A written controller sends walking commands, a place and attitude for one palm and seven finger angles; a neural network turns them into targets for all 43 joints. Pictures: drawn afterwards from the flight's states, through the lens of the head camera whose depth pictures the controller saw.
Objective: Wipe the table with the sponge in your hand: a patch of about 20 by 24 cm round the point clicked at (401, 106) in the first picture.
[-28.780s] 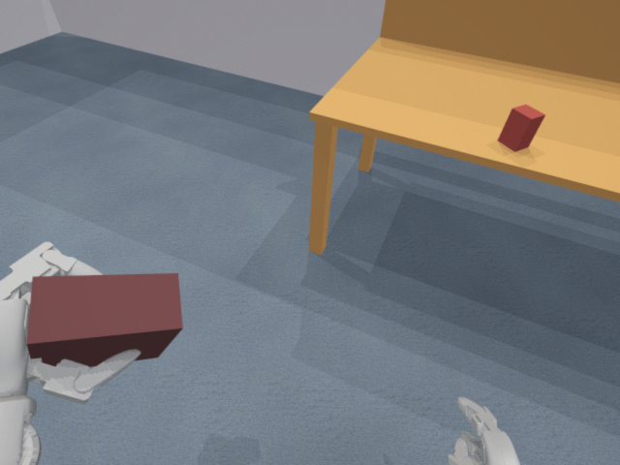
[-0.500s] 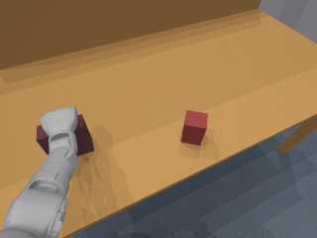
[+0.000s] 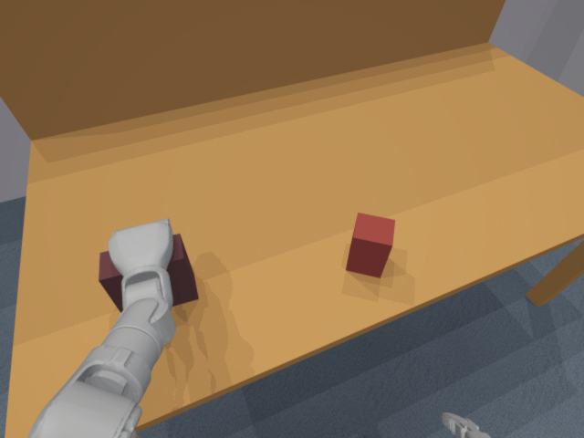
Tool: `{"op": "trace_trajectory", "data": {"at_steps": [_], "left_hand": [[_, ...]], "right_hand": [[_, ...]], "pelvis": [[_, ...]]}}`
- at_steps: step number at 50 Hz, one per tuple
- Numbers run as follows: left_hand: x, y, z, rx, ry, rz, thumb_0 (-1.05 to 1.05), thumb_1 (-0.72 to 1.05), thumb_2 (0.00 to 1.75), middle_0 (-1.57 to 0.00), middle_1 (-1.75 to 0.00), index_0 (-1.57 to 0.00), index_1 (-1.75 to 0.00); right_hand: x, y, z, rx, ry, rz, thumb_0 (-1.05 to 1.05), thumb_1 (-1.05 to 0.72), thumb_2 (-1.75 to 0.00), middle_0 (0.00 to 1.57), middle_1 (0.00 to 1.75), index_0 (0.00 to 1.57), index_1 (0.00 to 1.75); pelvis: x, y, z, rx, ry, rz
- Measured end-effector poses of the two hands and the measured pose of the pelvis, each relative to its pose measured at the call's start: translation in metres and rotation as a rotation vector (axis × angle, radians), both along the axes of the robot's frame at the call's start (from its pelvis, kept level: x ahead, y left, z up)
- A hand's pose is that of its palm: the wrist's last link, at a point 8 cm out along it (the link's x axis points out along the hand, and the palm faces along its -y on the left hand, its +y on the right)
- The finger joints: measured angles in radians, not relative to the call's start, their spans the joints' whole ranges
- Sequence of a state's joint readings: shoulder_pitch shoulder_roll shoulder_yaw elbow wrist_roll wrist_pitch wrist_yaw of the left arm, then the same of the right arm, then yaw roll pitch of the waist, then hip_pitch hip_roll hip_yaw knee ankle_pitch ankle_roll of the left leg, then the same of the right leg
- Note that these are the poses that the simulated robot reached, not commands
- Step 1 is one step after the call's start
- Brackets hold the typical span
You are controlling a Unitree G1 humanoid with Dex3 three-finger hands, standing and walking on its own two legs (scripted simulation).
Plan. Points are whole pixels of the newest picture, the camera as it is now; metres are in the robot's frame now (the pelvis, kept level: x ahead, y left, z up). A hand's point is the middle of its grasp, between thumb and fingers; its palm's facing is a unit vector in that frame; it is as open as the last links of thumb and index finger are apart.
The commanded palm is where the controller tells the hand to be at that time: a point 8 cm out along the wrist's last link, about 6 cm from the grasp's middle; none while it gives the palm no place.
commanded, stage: wipe back along the middle lane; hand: left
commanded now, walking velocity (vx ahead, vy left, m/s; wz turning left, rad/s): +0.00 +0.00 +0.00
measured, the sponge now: (155, 283) +0.36 +0.26 -0.05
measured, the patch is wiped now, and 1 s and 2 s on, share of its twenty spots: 0.65 0.75 0.75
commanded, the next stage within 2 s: slide across to the third lane in 1.28 s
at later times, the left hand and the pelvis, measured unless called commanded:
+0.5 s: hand (162, 296) +0.31 +0.22 -0.01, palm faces -0.04 -0.01 -1.00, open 9.9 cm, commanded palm +0.27 +0.19 +0.02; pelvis +0.00 -0.01 +0.00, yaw +1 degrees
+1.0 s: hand (171, 321) +0.28 +0.20 -0.01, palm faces -0.05 -0.02 -1.00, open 9.9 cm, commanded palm +0.24 +0.18 +0.02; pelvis -0.01 -0.02 +0.00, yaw +0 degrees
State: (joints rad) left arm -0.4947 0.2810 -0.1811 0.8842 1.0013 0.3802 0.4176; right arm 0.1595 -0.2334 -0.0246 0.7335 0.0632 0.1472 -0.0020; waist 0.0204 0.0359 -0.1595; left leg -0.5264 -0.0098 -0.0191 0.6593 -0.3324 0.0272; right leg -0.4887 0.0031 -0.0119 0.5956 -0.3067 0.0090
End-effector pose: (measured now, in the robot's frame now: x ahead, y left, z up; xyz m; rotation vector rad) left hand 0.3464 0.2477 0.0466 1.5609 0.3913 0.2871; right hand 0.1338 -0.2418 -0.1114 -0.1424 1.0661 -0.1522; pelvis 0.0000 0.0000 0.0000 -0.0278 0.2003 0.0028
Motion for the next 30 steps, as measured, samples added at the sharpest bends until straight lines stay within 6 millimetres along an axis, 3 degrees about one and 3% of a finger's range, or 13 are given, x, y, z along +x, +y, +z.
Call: {"op": "trace_trajectory", "data": {"at_steps": [30], "left_hand": [[-0.061,-0.038,0.000,-0.012,-0.026,-0.010,0.01,-0.46,1.05,-0.70,-1.38,-0.71,-1.41]], "right_hand": [[0.063,0.014,0.024,0.058,-0.185,0.099,0.01,-0.91,-0.90,0.20,0.30,0.20,0.30]], "pelvis": [[-0.002,-0.009,0.000,0.013,-0.076,0.007]]}}
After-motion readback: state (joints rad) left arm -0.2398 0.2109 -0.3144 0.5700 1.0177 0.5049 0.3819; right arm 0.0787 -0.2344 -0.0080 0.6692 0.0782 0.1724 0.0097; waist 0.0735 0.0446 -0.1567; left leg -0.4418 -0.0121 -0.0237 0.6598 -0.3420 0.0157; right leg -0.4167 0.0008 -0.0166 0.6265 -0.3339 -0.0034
